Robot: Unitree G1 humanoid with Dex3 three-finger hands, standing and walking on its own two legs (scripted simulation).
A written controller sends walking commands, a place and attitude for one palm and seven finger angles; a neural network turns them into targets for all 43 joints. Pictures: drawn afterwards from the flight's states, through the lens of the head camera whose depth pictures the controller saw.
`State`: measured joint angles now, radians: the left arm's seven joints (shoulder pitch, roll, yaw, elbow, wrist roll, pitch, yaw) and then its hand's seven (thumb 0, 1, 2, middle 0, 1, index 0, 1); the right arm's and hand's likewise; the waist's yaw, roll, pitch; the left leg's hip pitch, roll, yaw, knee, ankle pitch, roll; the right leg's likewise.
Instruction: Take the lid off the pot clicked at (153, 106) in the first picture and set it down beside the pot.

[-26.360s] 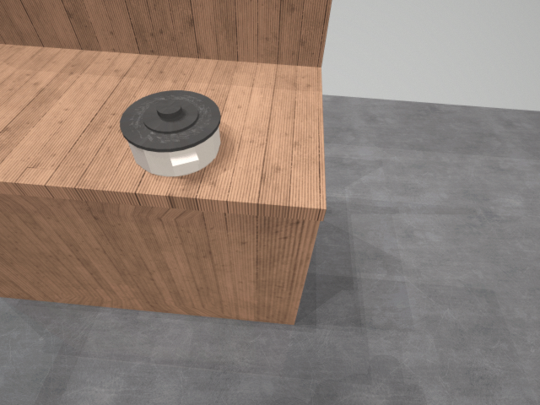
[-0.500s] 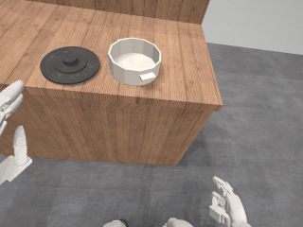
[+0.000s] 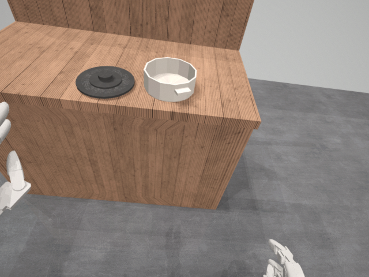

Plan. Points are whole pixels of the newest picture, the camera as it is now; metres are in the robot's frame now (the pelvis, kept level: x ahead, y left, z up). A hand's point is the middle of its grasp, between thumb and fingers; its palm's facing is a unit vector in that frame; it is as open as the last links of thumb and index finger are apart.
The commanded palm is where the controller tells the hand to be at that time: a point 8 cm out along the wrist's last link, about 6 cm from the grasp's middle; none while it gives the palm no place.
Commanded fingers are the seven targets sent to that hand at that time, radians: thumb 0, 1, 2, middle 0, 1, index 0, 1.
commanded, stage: stop stepping back and stand still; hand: left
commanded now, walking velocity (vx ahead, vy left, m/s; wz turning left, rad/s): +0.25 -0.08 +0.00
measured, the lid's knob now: (105, 75) +0.77 +0.29 +0.02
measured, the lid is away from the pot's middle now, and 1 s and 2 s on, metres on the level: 0.24 0.24 0.24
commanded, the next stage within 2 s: let the arm hang, fingers relaxed in 1.30 s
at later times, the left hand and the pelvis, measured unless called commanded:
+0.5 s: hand (77, 238) +0.23 +0.24 -0.07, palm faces +0.15 -0.95 -0.27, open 7.4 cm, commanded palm none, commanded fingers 0.00 0.90 0.90 -0.20 -0.30 -0.20 -0.30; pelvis +0.03 +0.02 +0.00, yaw +6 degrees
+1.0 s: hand out of the picture +0.09 +0.19 -0.16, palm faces +0.10 -0.96 -0.25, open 7.4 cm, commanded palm none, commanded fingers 0.00 0.90 0.90 -0.20 -0.30 -0.20 -0.30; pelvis +0.08 -0.01 +0.01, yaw +5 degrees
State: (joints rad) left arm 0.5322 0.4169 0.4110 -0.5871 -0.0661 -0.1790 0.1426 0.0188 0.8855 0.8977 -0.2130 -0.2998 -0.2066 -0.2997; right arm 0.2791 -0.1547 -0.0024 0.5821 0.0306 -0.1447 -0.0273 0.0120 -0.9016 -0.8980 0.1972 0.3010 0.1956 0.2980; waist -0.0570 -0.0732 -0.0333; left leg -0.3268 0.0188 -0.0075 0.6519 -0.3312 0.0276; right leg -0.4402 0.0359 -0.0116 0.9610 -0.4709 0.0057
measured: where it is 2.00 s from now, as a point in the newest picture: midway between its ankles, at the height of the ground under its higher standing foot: outside the picture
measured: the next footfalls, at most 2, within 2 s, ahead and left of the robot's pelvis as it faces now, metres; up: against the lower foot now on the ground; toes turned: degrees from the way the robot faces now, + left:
right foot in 0.60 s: +0.09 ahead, -0.12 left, +0.00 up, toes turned +6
